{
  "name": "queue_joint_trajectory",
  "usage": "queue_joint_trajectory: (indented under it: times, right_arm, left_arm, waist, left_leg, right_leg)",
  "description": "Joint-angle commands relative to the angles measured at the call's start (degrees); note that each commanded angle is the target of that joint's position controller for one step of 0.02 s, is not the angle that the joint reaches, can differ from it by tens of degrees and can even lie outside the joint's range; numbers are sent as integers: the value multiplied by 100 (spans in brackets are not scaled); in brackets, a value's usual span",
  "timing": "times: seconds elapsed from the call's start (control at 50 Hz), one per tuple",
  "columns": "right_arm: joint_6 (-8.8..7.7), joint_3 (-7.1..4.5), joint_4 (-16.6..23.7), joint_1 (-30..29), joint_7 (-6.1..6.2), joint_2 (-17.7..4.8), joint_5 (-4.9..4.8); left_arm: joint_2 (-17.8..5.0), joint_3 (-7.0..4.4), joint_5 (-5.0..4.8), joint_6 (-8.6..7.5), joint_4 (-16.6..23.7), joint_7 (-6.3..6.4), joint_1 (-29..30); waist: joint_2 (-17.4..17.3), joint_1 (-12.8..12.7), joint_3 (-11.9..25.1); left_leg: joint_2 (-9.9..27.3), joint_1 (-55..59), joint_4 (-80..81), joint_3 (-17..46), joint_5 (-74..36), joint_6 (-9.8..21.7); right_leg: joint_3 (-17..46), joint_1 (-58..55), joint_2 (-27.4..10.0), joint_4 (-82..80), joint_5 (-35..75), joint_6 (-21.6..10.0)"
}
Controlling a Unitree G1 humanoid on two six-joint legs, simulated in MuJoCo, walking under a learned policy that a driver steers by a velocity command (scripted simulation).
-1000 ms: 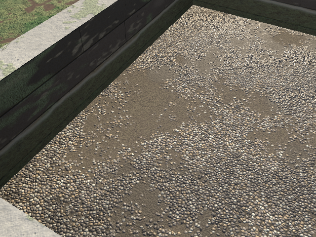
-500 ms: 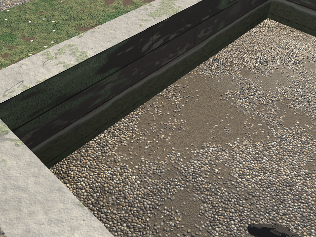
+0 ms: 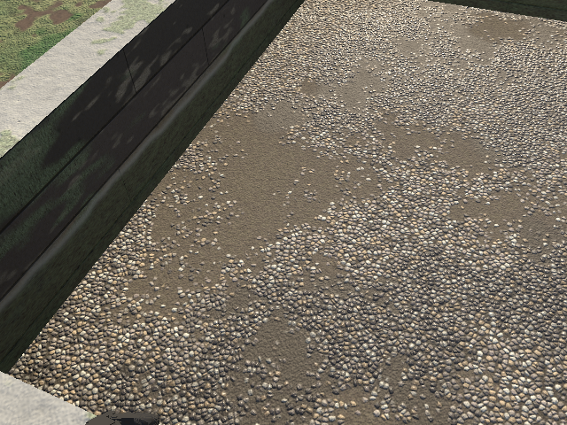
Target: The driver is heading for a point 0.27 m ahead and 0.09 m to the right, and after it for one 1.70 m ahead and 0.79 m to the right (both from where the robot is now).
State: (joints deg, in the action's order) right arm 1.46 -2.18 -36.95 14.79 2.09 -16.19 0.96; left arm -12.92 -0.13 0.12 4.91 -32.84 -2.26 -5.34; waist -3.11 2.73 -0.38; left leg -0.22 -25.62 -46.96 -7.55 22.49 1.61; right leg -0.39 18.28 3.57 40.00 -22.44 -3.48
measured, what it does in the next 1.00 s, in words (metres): steps on the spot, turning right: left foot, then right foot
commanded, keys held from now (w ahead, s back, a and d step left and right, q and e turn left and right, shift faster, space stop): w+e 0.90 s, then w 0.10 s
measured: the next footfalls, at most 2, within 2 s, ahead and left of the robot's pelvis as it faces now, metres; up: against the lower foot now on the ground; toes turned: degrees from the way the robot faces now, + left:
left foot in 0.26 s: +0.13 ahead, +0.14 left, +0.00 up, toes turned -10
right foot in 0.60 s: -0.01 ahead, -0.05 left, +0.00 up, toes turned -20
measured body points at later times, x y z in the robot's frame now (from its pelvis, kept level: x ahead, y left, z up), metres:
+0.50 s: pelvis +0.00 +0.05 +0.01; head +0.01 +0.05 +0.46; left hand +0.27 +0.24 -0.06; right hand +0.08 -0.23 -0.08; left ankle +0.09 +0.15 -0.72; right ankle -0.04 -0.06 -0.66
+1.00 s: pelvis +0.04 +0.04 +0.01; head +0.06 +0.04 +0.46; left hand +0.32 +0.16 -0.09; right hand +0.07 -0.25 -0.07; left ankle +0.14 +0.09 -0.72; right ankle -0.04 -0.04 -0.70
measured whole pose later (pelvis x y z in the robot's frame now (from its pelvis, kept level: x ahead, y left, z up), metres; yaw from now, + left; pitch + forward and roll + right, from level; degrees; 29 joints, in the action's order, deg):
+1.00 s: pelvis +0.04 +0.04 +0.01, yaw -35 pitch +0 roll +0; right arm 1.9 1.4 -34.3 8.1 0.7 -11.5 2.1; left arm -15.5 -1.7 -0.2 3.8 -33.9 1.9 -10.8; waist 1.7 -0.3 -0.7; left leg -1.7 -21.8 -36.7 -1.2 15.4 2.4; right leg 10.5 18.3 8.0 44.1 -28.5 -0.9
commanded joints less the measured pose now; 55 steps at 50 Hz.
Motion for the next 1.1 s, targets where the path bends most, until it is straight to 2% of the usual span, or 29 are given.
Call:
queue_joint_trajectory:
  times: [0.02, 0.08, 0.16, 0.22, 0.26, 0.28, 0.3, 0.32, 0.34, 0.36, 0.44, 0.52, 0.56, 0.58, 0.6, 0.62, 0.64, 0.68, 0.74, 0.8, 0.86, 0.88, 0.9, 0.92, 0.94, 0.96, 0.98, 1.0, 1.1]
  right_arm:
    - [-34, -108, 1093, -1286, 36, -687, 29]
    - [-1, -59, 905, -751, 116, -542, 123]
    - [71, 74, 958, -981, 73, -254, 44]
    - [-21, 123, 1042, -1127, 2, -133, -25]
    - [-105, 118, 881, -603, -12, -56, 8]
    - [-174, 83, 813, -141, 5, -217, 117]
    - [-232, -203, 711, 75, -36, -1074, 93]
    - [-231, -267, 751, 138, -47, -1154, 48]
    - [-229, -151, 832, -94, -15, -807, 55]
    - [-225, -70, 897, -462, 14, -592, 100]
    - [-316, -27, 807, -1051, -22, -398, 33]
    - [-281, -156, 601, -706, -48, -568, 25]
    - [-184, -220, 567, -775, -18, -676, -87]
    - [-102, -196, 557, -852, -9, -557, -155]
    - [-23, -122, 667, -1088, -1, -190, -149]
    - [3, -57, 1278, -1696, 32, -253, -79]
    - [-51, -127, 1440, -2170, 29, -547, -32]
    - [-123, -137, 1221, -1767, -51, -559, 11]
    - [-18, -73, 835, -1293, -144, -380, 87]
    - [137, 64, 848, -1431, -284, -122, 96]
    - [241, 110, 812, -1203, -184, -100, 95]
    - [202, 98, 712, -904, -135, -183, 26]
    - [99, 168, 610, -586, -84, -24, 100]
    - [-16, 222, 540, -301, -43, 87, 201]
    - [-95, 189, 611, -373, -46, -242, 282]
    - [-38, 38, 487, -85, -93, -565, 134]
    - [-13, 61, 461, -25, -127, -497, 79]
    - [-23, 132, 584, -350, -150, -344, 63]
    - [-160, 288, 689, -1062, -228, -79, 2]
  left_arm:
    - [-1162, -378, 44, -37, 279, 174, -639]
    - [-699, -189, -8, -200, 491, 234, 111]
    - [-696, -223, 24, -219, 614, 204, 276]
    - [-905, -338, 11, -131, 632, 187, 85]
    - [-818, -354, -70, -97, 679, 198, 165]
    - [-579, -326, -109, -142, 717, 210, 158]
    - [-332, -250, -165, -147, 961, 192, 164]
    - [-697, -366, -12, -139, 982, 201, 462]
    - [-768, -440, 36, -137, 916, 192, 640]
    - [-648, -419, 30, -111, 826, 182, 511]
    - [-651, -410, 50, 106, 561, 104, 8]
    - [-419, -205, -68, 138, 719, -10, 432]
    - [-342, -156, -92, 113, 606, -53, 69]
    - [-234, -127, -62, 64, 425, -74, -379]
    - [-316, -140, -3, -9, 276, -61, -892]
    - [-1385, -434, -108, 3, 340, -16, -1141]
    - [-1590, -567, -65, -27, 316, 146, -1321]
    - [-1200, -415, 87, -95, 327, 385, -819]
    - [-784, -274, 40, -236, 455, 353, -261]
    - [-732, -230, -56, -320, 503, 279, 138]
    - [-1005, -313, 39, -287, 404, 340, -159]
    - [-985, -323, 33, -239, 464, 375, -94]
    - [-831, -287, 31, -154, 454, 432, -60]
    - [-560, -216, -27, -160, 407, 439, -325]
    - [-203, -126, -104, -185, 440, 407, -929]
    - [-525, -180, -57, -182, 483, 452, -662]
    - [-849, -306, -22, -212, 466, 468, -261]
    - [-879, -333, -23, -239, 451, 432, -38]
    - [-380, -115, 68, -164, 380, 322, 127]
  waist:
    - [1058, -669, 383]
    - [835, -87, 426]
    - [818, -161, 368]
    - [908, -368, 514]
    - [728, -125, 543]
    - [279, 0, 689]
    - [-1479, 114, 939]
    - [-1270, 298, 680]
    - [-602, 202, 491]
    - [-449, -58, 484]
    - [-619, -527, 547]
    - [-673, -188, 577]
    - [-471, -367, 575]
    - [-131, -564, 585]
    - [895, -767, 251]
    - [2397, -1028, -104]
    - [1911, -1194, -202]
    - [1323, -644, 35]
    - [1052, -219, 316]
    - [881, -16, 263]
    - [1206, -149, 250]
    - [1057, -3, 221]
    - [822, -25, 233]
    - [371, -91, 653]
    - [-945, -418, 1194]
    - [-1544, 76, 886]
    - [-918, 162, 523]
    - [-642, 48, 432]
    - [-513, -414, 767]
  left_leg:
    - [-37, -2736, -1925, 1009, 419, -685]
    - [157, -1708, -1915, 1007, -334, -843]
    - [117, -677, -493, 809, -842, -744]
    - [-111, 303, 443, 623, -627, -541]
    - [-47, 1443, 1412, 622, -1062, -364]
    - [639, 2279, 1437, 1312, -1451, -114]
    - [1662, 2322, 2228, 2602, -715, 363]
    - [2227, 1841, 2715, 3626, -308, 767]
    - [2199, 1425, 2711, 3515, -292, 871]
    - [2055, 1023, 2698, 3074, -382, 830]
    - [1443, 220, 2670, 1413, -956, 539]
    - [1392, 558, 2600, 1053, 125, 410]
    - [1413, 205, 2470, 918, 421, 271]
    - [1200, -252, 2000, 595, 541, 67]
    - [692, -1169, 372, -3, 413, -254]
    - [-150, -2912, -404, 14, 1183, -502]
    - [54, -3315, -944, 867, 970, -498]
    - [84, -3115, -1499, 1078, 284, -584]
    - [58, -1669, -1420, 863, -621, -635]
    - [-307, 197, -518, 537, -1311, -610]
    - [-457, 1005, 309, 581, -719, -526]
    - [-140, 1014, 1230, 1014, -669, -362]
    - [5, 1368, 2087, 1019, -992, -211]
    - [398, 2262, 2187, 1162, -1465, -66]
    - [1345, 3530, 1571, 2226, -2446, 275]
    - [1793, 3012, 2086, 3226, -2371, 598]
    - [1760, 2502, 2373, 3411, -2114, 702]
    - [1618, 2050, 2427, 3147, -1945, 705]
    - [1002, 927, 2384, 1911, -2098, 437]
  right_leg:
    - [2981, -1865, -2184, -1403, 3262, -1679]
    - [2081, -556, -1350, -1425, 3228, -1076]
    - [1773, 283, -673, -1272, 2134, -652]
    - [2164, 503, -710, -1199, 1148, -655]
    - [2347, 803, -533, -1005, 322, -373]
    - [2144, 1379, -228, -244, -479, -135]
    - [849, 1982, 461, 1107, -995, 194]
    - [736, 2351, 299, 2328, -1069, 343]
    - [956, 2369, 265, 2960, -742, 430]
    - [970, 2131, 189, 3302, -412, 520]
    - [379, 1042, 30, 2892, 198, 712]
    - [-50, 344, -155, 899, -618, 377]
    - [-313, -570, -112, -205, -7, 100]
    - [-315, -1330, 13, -797, 300, -10]
    - [776, -1701, -409, -1226, -265, -161]
    - [3261, -1638, -1618, -1634, 257, -683]
    - [4022, -1555, -1929, -2010, 667, -1112]
    - [3567, -1363, -1790, -1934, 590, -1104]
    - [2561, -354, -1063, -1897, 959, -733]
    - [1647, 1017, -356, -1697, 1544, -427]
    - [2112, 689, -539, -1666, 2145, -590]
    - [2447, 210, -690, -1460, 1846, -535]
    - [2476, 57, -618, -1148, 1867, -425]
    - [2293, 215, -464, -571, 1165, -240]
    - [1733, 1230, 171, 249, -954, 35]
    - [1203, 1809, 325, 435, -1285, 205]
    - [1270, 1791, 337, 793, -968, 376]
    - [1243, 1581, 304, 956, -708, 483]
    - [612, -47, 8, 186, 448, 524]
Keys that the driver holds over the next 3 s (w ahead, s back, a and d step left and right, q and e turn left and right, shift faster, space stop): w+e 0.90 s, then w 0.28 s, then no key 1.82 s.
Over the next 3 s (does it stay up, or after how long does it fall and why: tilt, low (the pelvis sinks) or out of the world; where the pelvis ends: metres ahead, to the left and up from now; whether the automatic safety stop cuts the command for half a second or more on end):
stays up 0.10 0.00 0.03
